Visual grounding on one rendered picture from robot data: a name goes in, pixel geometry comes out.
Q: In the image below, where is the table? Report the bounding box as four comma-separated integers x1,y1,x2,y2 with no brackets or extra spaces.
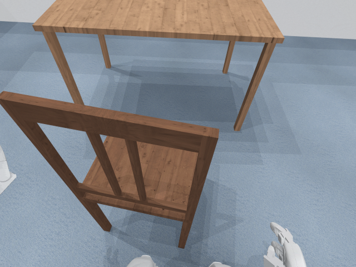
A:
32,0,284,131

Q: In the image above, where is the chair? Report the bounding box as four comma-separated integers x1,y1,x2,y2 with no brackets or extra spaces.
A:
0,91,219,249

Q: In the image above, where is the robot left hand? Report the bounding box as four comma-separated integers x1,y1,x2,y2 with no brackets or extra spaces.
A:
0,145,16,194

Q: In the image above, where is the robot right hand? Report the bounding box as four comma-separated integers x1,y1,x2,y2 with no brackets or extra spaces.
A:
264,222,306,267

